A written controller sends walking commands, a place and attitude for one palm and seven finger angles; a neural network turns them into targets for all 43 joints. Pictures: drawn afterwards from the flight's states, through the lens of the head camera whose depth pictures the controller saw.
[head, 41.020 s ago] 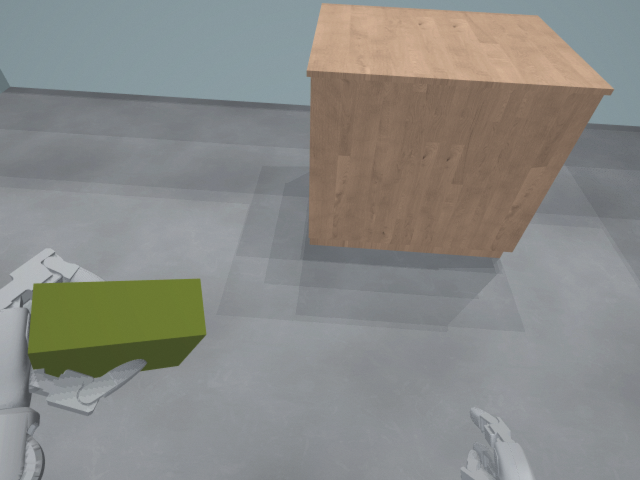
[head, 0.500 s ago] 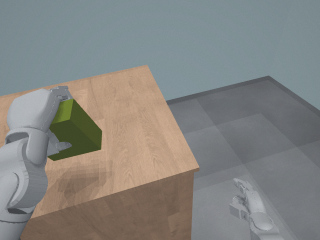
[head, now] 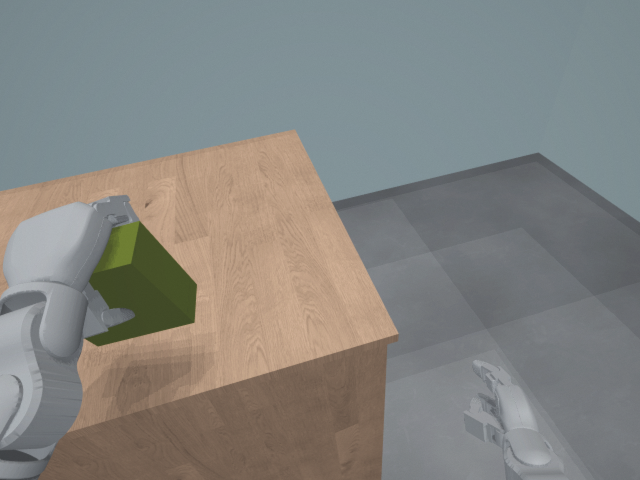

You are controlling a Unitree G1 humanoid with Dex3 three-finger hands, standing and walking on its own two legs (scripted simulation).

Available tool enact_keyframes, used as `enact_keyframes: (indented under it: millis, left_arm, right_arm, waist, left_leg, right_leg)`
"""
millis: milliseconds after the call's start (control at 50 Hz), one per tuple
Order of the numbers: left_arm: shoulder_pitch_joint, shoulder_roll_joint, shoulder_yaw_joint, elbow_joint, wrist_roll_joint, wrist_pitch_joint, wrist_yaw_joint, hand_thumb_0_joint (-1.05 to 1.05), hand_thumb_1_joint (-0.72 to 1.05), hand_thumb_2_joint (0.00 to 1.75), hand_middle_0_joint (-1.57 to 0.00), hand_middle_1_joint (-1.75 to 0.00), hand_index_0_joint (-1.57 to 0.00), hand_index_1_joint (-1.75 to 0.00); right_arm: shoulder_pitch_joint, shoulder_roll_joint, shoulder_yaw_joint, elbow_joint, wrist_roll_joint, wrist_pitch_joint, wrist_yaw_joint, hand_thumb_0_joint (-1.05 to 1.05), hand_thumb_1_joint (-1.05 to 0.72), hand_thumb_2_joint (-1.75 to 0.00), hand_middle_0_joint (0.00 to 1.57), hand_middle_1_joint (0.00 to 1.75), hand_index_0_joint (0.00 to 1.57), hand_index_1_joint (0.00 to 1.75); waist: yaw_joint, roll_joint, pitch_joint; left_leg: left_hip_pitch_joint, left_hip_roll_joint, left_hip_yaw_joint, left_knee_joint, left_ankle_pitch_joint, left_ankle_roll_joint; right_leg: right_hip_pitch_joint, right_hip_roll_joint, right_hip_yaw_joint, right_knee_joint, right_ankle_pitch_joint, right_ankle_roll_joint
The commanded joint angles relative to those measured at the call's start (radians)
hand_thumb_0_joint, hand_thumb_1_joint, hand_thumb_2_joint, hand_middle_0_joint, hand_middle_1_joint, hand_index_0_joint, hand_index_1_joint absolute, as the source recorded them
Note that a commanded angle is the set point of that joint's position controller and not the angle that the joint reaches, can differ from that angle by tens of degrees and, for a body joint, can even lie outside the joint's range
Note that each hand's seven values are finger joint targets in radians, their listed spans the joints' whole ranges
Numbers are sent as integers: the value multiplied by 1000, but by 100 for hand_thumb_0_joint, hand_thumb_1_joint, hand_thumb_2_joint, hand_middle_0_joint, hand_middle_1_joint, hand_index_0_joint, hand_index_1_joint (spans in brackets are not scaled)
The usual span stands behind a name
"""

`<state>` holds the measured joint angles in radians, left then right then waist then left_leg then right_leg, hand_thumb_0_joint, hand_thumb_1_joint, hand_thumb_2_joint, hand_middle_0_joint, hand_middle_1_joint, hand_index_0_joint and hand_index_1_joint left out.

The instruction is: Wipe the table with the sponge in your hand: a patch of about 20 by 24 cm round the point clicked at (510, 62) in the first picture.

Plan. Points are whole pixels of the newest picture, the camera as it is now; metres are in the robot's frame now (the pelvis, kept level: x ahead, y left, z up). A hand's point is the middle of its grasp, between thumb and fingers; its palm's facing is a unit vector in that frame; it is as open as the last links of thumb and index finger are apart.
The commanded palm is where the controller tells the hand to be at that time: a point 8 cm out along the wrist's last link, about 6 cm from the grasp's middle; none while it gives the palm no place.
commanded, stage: bring the sponge back beside the body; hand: left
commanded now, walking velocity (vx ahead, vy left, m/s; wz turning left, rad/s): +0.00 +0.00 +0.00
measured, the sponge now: (128, 298) +0.24 +0.28 +0.15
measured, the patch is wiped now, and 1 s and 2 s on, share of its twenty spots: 1.00 1.00 1.00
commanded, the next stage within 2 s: step back with the hand held close in 1.10 s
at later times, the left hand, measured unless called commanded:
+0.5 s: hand (93, 294) +0.21 +0.28 +0.19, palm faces +0.22 -0.12 -0.97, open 9.9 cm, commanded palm +0.16 +0.28 +0.27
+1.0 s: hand (81, 309) +0.19 +0.28 +0.19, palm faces +0.23 -0.12 -0.97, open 9.9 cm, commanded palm +0.15 +0.29 +0.26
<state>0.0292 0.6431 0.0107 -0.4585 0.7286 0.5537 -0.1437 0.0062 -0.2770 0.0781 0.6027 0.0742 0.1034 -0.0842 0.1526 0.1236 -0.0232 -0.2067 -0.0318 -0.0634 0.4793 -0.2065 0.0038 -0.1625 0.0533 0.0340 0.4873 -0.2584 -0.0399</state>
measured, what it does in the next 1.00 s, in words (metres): stands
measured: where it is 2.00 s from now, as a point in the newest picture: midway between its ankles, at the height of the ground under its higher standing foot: outside the picture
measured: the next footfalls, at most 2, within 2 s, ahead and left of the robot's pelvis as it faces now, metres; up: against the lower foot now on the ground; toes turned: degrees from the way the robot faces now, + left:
none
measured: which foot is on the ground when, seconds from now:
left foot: down 0.00-1.00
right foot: down 0.00-1.00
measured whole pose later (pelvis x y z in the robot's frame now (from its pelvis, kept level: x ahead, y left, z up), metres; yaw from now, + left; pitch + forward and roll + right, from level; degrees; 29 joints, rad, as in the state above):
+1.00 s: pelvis +0.00 +0.01 +0.00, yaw +0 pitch -5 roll +0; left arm 0.23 0.65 0.06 -0.56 0.72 0.51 -0.10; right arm 0.02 -0.27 0.07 0.60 0.06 0.09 -0.09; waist 0.16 0.12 -0.01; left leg -0.19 -0.03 -0.06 0.49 -0.22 0.01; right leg -0.14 0.06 0.04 0.48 -0.26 -0.03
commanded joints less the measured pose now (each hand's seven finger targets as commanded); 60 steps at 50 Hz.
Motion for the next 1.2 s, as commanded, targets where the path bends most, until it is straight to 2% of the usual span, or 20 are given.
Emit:
enact_keyframes:
  millis: [0,60,120,160,220,260,300,360,400,460,540,560,640,760,820,860,1020,1060,1100,1180]
  left_arm:
    - [-262,258,192,-170,52,-18,52,0,10,130,-120,-160,-120,-160]
    - [-244,275,216,-197,57,-14,54,0,10,130,-120,-160,-120,-160]
    - [-201,265,213,-183,46,-22,50,0,10,130,-120,-160,-120,-160]
    - [-193,268,219,-234,46,-20,54,0,10,130,-120,-160,-120,-160]
    - [-141,262,224,-212,39,-27,55,0,10,130,-120,-160,-120,-160]
    - [-137,267,230,-233,42,-22,57,0,10,130,-120,-160,-120,-160]
    - [-136,256,221,-219,38,-29,61,0,10,130,-120,-160,-120,-160]
    - [-141,262,221,-262,49,-30,65,0,10,130,-120,-160,-120,-160]
    - [-96,246,218,-253,42,-40,68,0,10,130,-120,-160,-120,-160]
    - [-75,262,237,-295,48,-40,71,0,10,130,-120,-160,-120,-160]
    - [-46,250,237,-275,36,-49,75,0,10,130,-120,-160,-120,-160]
    - [-47,251,238,-284,41,-41,77,0,10,130,-120,-160,-120,-160]
    - [-9,248,242,-266,33,-52,82,0,10,130,-120,-160,-120,-160]
    - [-8,248,243,-310,44,-49,87,0,10,130,-120,-160,-120,-160]
    - [-7,245,241,-277,39,-59,89,0,10,130,-120,-160,-120,-160]
    - [-37,260,247,-311,50,-55,91,0,10,130,-120,-160,-120,-160]
    - [-8,242,239,-296,39,-64,92,0,10,130,-120,-160,-120,-160]
    - [-16,246,243,-316,46,-55,93,0,10,130,-120,-160,-120,-160]
    - [0,234,240,-291,39,-60,95,0,10,130,-120,-160,-120,-160]
    - [-2,226,233,-286,37,-57,96,0,10,130,-120,-160,-120,-160]
  right_arm:
    - [-254,-82,-33,-191,-3,-62,-3,0,-90,-90,20,30,20,30]
    - [-276,-80,-30,-198,-3,-65,-2,0,-90,-90,20,30,20,30]
    - [-254,-82,-33,-192,-8,-57,0,0,-90,-90,20,30,20,30]
    - [-279,-78,-30,-203,-3,-62,2,0,-90,-90,20,30,20,30]
    - [-246,-82,-36,-194,-10,-57,4,0,-90,-90,20,30,20,30]
    - [-267,-82,-33,-202,-5,-60,2,0,-90,-90,20,30,20,30]
    - [-241,-83,-37,-198,-7,-60,1,0,-90,-90,20,30,20,30]
    - [-267,-81,-35,-203,-5,-66,-1,0,-90,-90,20,30,20,30]
    - [-242,-79,-41,-199,-10,-69,0,0,-90,-90,20,30,20,30]
    - [-267,-79,-38,-204,-8,-71,3,0,-90,-90,20,30,20,30]
    - [-237,-80,-44,-197,-13,-60,1,0,-90,-90,20,30,20,30]
    - [-263,-79,-38,-202,-7,-69,1,0,-90,-90,20,30,20,30]
    - [-234,-80,-43,-197,-15,-63,0,0,-90,-90,20,30,20,30]
    - [-262,-78,-38,-203,-12,-78,-1,0,-90,-90,20,30,20,30]
    - [-235,-82,-44,-194,-17,-74,-5,0,-90,-90,20,30,20,30]
    - [-265,-80,-40,-200,-12,-81,-6,0,-90,-90,20,30,20,30]
    - [-239,-81,-44,-191,-18,-77,-3,0,-90,-90,20,30,20,30]
    - [-264,-80,-40,-197,-11,-81,0,0,-90,-90,20,30,20,30]
    - [-233,-82,-45,-191,-16,-78,1,0,-90,-90,20,30,20,30]
    - [-238,-81,-41,-194,-15,-76,1,0,-90,-90,20,30,20,30]
  waist:
    - [-10,-55,-179]
    - [0,-13,-182]
    - [-5,-63,-171]
    - [1,5,-175]
    - [-3,-62,-170]
    - [-2,-29,-159]
    - [-8,-58,-151]
    - [-3,13,-154]
    - [-2,-39,-164]
    - [3,2,-156]
    - [-3,-53,-128]
    - [0,-13,-123]
    - [0,-51,-126]
    - [1,-3,-118]
    - [-2,-61,-119]
    - [0,8,-121]
    - [3,-31,-133]
    - [3,23,-125]
    - [1,-38,-123]
    - [0,-33,-116]
  left_leg:
    - [62,-8,-11,-53,113,29]
    - [61,-9,-17,-55,123,29]
    - [56,-8,-9,-48,121,30]
    - [58,-7,-18,-54,119,29]
    - [60,-6,-9,-40,142,30]
    - [56,-6,-16,-44,129,30]
    - [56,-5,-12,-44,120,29]
    - [65,-5,-19,-51,122,29]
    - [67,-7,-13,-46,131,30]
    - [66,-5,-21,-49,129,31]
    - [65,-3,-12,-47,116,30]
    - [61,-1,-19,-55,100,29]
    - [60,-2,-11,-52,96,29]
    - [58,-1,-21,-54,98,30]
    - [61,-2,-14,-51,82,30]
    - [65,-2,-22,-58,78,29]
    - [68,-1,-19,-62,97,28]
    - [63,1,-26,-69,95,26]
    - [62,3,-20,-69,92,25]
    - [49,2,-19,-73,77,25]
  right_leg:
    - [19,-17,73,-103,93,-26]
    - [20,-10,93,-99,103,-36]
    - [22,-18,71,-101,108,-23]
    - [16,-9,88,-97,97,-34]
    - [24,-17,67,-95,134,-23]
    - [8,-10,93,-99,115,-31]
    - [10,-15,63,-100,100,-21]
    - [6,-7,84,-98,95,-34]
    - [21,-15,59,-96,107,-24]
    - [11,-5,87,-97,105,-34]
    - [2,-14,64,-108,89,-20]
    - [-9,-3,90,-110,62,-32]
    - [6,-15,66,-112,62,-19]
    - [-6,-3,87,-109,59,-31]
    - [-1,-13,68,-116,40,-18]
    - [-5,-2,94,-114,30,-32]
    - [17,-9,60,-108,60,-25]
    - [8,3,85,-107,56,-36]
    - [14,-4,57,-108,53,-25]
    - [13,-3,60,-108,37,-27]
